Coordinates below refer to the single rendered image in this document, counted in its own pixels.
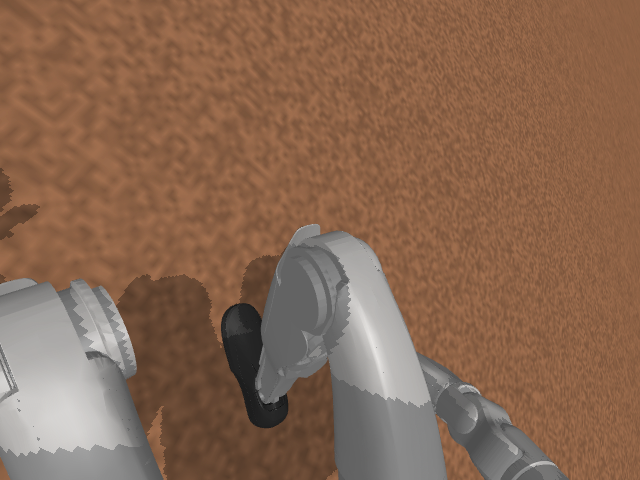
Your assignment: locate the right robot foot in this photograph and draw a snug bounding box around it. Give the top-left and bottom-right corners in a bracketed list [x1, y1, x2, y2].
[221, 303, 288, 428]

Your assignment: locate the right robot arm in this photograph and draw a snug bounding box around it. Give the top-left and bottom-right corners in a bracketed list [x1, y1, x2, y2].
[436, 382, 569, 480]

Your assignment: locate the right robot hand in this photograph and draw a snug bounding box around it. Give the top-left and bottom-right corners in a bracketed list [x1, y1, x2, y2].
[416, 352, 463, 414]

